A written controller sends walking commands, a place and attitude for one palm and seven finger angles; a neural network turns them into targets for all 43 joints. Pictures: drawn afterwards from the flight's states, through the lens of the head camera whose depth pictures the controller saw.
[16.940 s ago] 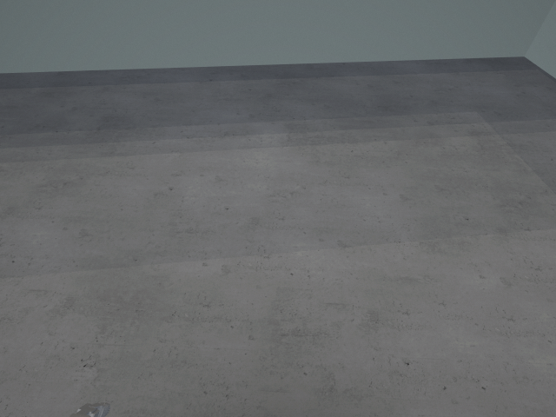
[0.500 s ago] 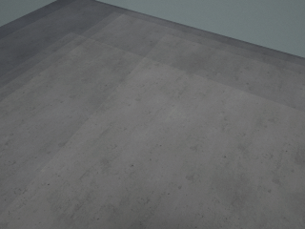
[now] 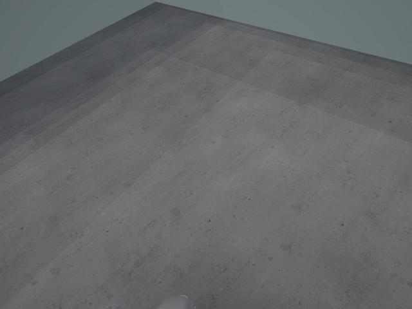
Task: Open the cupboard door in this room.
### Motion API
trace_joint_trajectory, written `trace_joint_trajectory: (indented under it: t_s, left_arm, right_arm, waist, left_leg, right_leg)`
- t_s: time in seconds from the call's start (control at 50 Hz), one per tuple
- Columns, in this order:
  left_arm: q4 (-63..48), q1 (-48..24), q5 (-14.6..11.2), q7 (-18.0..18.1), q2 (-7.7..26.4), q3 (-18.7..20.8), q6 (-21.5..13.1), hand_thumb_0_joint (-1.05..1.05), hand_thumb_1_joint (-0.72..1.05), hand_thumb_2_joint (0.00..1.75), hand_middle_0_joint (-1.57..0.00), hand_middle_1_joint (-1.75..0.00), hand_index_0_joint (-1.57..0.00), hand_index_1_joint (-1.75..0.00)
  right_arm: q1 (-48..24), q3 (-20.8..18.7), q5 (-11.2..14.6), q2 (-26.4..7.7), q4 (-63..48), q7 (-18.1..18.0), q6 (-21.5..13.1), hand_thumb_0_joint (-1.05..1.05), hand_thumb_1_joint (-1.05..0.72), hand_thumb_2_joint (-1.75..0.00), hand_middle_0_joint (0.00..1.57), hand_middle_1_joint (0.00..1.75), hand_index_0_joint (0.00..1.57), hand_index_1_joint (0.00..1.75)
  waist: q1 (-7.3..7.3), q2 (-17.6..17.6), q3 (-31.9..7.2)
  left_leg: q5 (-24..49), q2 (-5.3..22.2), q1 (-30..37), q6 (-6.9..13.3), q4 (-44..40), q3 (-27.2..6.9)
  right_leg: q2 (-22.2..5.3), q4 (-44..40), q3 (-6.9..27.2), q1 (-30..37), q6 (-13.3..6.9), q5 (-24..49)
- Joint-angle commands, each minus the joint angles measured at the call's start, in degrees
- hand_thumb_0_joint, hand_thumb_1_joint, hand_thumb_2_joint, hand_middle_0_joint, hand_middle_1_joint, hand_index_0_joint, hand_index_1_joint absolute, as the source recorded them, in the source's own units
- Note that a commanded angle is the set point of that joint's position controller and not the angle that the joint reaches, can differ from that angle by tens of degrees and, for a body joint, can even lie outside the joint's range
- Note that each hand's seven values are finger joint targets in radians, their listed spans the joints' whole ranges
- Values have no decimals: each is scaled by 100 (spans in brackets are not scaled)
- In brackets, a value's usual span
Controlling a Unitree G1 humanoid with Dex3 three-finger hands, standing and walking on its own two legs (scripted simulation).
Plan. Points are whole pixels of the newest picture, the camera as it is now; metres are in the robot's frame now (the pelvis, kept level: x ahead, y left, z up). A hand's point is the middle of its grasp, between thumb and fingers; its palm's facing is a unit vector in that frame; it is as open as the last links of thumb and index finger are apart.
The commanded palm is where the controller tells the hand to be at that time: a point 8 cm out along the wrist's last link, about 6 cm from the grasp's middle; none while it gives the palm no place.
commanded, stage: turn or walk to find it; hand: left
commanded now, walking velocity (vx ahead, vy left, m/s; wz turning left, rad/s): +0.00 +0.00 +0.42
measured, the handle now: out of the picture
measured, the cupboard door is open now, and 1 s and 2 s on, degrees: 0 0 0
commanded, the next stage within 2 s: none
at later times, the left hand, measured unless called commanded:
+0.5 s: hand out of the picture -0.04 +0.26 -0.18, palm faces +0.27 -0.93 -0.24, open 7.3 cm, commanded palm none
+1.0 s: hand out of the picture -0.04 +0.19 -0.15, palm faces +0.42 -0.87 -0.26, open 7.3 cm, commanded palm none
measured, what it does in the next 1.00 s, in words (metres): steps on the spot, turning left: left foot, then right foot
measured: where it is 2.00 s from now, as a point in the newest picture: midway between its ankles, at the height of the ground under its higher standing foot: outside the picture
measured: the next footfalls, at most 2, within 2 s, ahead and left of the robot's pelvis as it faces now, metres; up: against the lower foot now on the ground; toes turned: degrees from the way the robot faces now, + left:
left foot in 0.36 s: -0.02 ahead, +0.15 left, +0.00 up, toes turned +15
right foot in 0.78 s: +0.05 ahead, -0.09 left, +0.00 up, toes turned +15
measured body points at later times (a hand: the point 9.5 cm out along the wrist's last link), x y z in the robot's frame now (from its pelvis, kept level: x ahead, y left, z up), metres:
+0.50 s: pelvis -0.03 +0.04 +0.00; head +0.01 +0.07 +0.45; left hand -0.05 +0.31 -0.16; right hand +0.13 -0.18 -0.13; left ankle -0.05 +0.14 -0.73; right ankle -0.02 -0.10 -0.67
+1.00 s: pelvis -0.03 -0.01 +0.00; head +0.02 -0.02 +0.45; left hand -0.06 +0.24 -0.13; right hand +0.12 -0.23 -0.16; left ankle -0.12 +0.12 -0.65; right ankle +0.01 -0.10 -0.73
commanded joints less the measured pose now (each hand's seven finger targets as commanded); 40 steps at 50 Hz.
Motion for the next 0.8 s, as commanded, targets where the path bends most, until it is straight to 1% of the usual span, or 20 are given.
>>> trace_joint_trajectory:
  t_s: [0.0, 0.12, 0.2, 0.26, 0.28, 0.3, 0.32, 0.34, 0.36, 0.38, 0.4, 0.44, 0.48, 0.58, 0.64, 0.7, 0.72, 0.74, 0.76, 0.78]
  left_arm:
    - [-378, -83, 8, 128, 1056, 244, -164, 0, 90, 90, -20, -30, -20, -30]
    - [-120, 492, 43, 117, 1230, 302, -147, 0, 90, 90, -20, -30, -20, -30]
    - [22, 664, 63, 106, 1420, 355, -108, 0, 90, 90, -20, -30, -20, -30]
    - [86, 582, 62, 99, 1477, 372, -70, 0, 90, 90, -20, -30, -20, -30]
    - [93, 500, 37, 97, 1480, 379, -56, 0, 90, 90, -20, -30, -20, -30]
    - [80, 432, -9, 86, 1425, 375, -26, 0, 90, 90, -20, -30, -20, -30]
    - [-15, 449, -51, 66, 1202, 353, 13, 0, 90, 90, -20, -30, -20, -30]
    - [-218, 292, -58, 22, 844, 225, 41, 0, 90, 90, -20, -30, -20, -30]
    - [-308, -69, -13, 55, 858, 173, 112, 0, 90, 90, -20, -30, -20, -30]
    - [-264, -250, -26, 73, 839, 204, 149, 0, 90, 90, -20, -30, -20, -30]
    - [-183, -262, -45, 43, 927, 233, 147, 0, 90, 90, -20, -30, -20, -30]
    - [-25, -24, -32, -13, 918, 243, 126, 0, 90, 90, -20, -30, -20, -30]
    - [11, 72, -30, -22, 877, 223, 132, 0, 90, 90, -20, -30, -20, -30]
    - [-172, -183, -36, 3, 804, 187, 120, 0, 90, 90, -20, -30, -20, -30]
    - [-230, -209, -55, 21, 775, 168, 80, 0, 90, 90, -20, -30, -20, -30]
    - [-156, 227, -76, 36, 780, 175, 16, 0, 90, 90, -20, -30, -20, -30]
    - [-91, 452, -71, 46, 832, 197, -28, 0, 90, 90, -20, -30, -20, -30]
    - [-64, 638, -31, 71, 1082, 231, -87, 0, 90, 90, -20, -30, -20, -30]
    - [-75, 737, 51, 118, 1523, 331, -138, 0, 90, 90, -20, -30, -20, -30]
    - [-177, 655, 26, 116, 1713, 369, -122, 0, 90, 90, -20, -30, -20, -30]
  right_arm:
    - [90, -118, -31, -405, -329, 51, -77, 0, -90, -90, 20, 30, 20, 30]
    - [-314, -26, -8, -314, -351, 36, -97, 0, -90, -90, 20, 30, 20, 30]
    - [-514, 56, 45, -244, -388, 22, -168, 0, -90, -90, 20, 30, 20, 30]
    - [-338, 80, 54, -259, -358, 2, -217, 0, -90, -90, 20, 30, 20, 30]
    - [-194, 73, 47, -295, -310, -3, -240, 0, -90, -90, 20, 30, 20, 30]
    - [20, 47, 35, -407, -265, 2, -282, 0, -90, -90, 20, 30, 20, 30]
    - [227, -40, 4, -800, -253, 0, -348, 0, -90, -90, 20, 30, 20, 30]
    - [409, -139, -18, -1282, -263, -21, -336, 0, -90, -90, 20, 30, 20, 30]
    - [620, -170, -16, -1365, -156, -85, -312, 0, -90, -90, 20, 30, 20, 30]
    - [490, -155, -25, -1268, -141, -148, -318, 0, -90, -90, 20, 30, 20, 30]
    - [159, -109, -23, -1085, -213, -175, -310, 0, -90, -90, 20, 30, 20, 30]
    - [-209, -26, -21, -889, -346, -170, -347, 0, -90, -90, 20, 30, 20, 30]
    - [-205, -35, -11, -917, -366, -159, -366, 0, -90, -90, 20, 30, 20, 30]
    - [26, -107, -27, -949, -348, -134, -336, 0, -90, -90, 20, 30, 20, 30]
    - [15, -135, -48, -938, -388, -122, -300, 0, -90, -90, 20, 30, 20, 30]
    - [-163, -163, -39, -931, -455, -108, -272, 0, -90, -90, 20, 30, 20, 30]
    - [-210, -163, -10, -880, -478, -102, -269, 0, -90, -90, 20, 30, 20, 30]
    - [-177, -144, 34, -686, -501, -68, -278, 0, -90, -90, 20, 30, 20, 30]
    - [-86, -76, 65, -314, -625, -37, -298, 0, -90, -90, 20, 30, 20, 30]
    - [-258, -112, 27, -436, -713, -54, -222, 0, -90, -90, 20, 30, 20, 30]
  waist:
    - [-5, -1104, -252]
    - [298, -1235, -402]
    - [433, -1396, -598]
    - [328, -1434, -699]
    - [220, -1366, -721]
    - [58, -1062, -789]
    - [-67, 12, -962]
    - [-156, 1438, -790]
    - [-338, 1191, -757]
    - [-270, 1342, -670]
    - [-157, 1140, -474]
    - [59, 670, -446]
    - [79, 496, -519]
    - [-64, 482, -560]
    - [-91, 636, -586]
    - [128, 641, -734]
    - [247, 495, -778]
    - [322, -67, -836]
    - [327, -1510, -856]
    - [422, -1836, -658]
  left_leg:
    - [351, 390, -492, -160, 1321, 71]
    - [2, 471, -342, -286, 146, 415]
    - [-207, 454, 92, -211, -921, 676]
    - [82, 398, 598, -138, -1847, 882]
    - [526, 409, 1010, -107, -2354, 937]
    - [1239, 477, 1662, -35, -3107, 883]
    - [2188, 1204, 2445, 256, -3602, -97]
    - [3924, 2396, 2794, 833, -3722, -1504]
    - [4107, 2627, 2430, 1209, -3768, -1625]
    - [4109, 2399, 2295, 1217, -3725, -1484]
    - [3899, 2153, 2089, 1210, -3696, -1192]
    - [3705, 1787, 1870, 1048, -3667, -733]
    - [3632, 1650, 1944, 1016, -3697, -617]
    - [3562, 1654, 2102, 1115, -3627, -935]
    - [3685, 1603, 1871, 1105, -3468, -1142]
    - [3562, 1405, 1515, 955, -3162, -1237]
    - [3167, 1231, 1173, 765, -2903, -1143]
    - [2357, 897, 620, 475, -2470, -905]
    - [665, 144, -422, 93, -1418, -81]
    - [-867, 16, -485, -6, -240, 19]
  right_leg:
    - [-1454, -1482, 854, 285, -442, 1718]
    - [-1594, -1285, 561, 959, -557, 2548]
    - [-1718, -999, 462, 1190, -645, 3113]
    - [-1724, -705, 331, 1078, -505, 3099]
    - [-1691, -523, 201, 858, -356, 2872]
    - [-1565, -139, -12, 414, -100, 2423]
    - [-1106, 776, -326, -439, 253, 1311]
    - [-434, 1834, -391, -1674, 591, -1507]
    - [-392, 2495, 130, -1722, 589, -1852]
    - [-388, 2832, 418, -1841, 599, -1634]
    - [-394, 3022, 517, -1842, 597, -1253]
    - [-333, 3035, 490, -1612, 622, -773]
    - [-266, 2878, 475, -1550, 671, -609]
    - [-135, 2102, 479, -1455, 703, -743]
    - [0, 1312, 417, -957, 651, -813]
    - [156, 104, 300, -159, 597, -158]
    - [112, -636, 256, 412, 585, 470]
    - [-298, -1223, 637, 1079, 478, 894]
    - [-1645, -1486, 2017, 1633, -24, 1404]
    - [-2461, -1742, 2522, 856, -665, 1433]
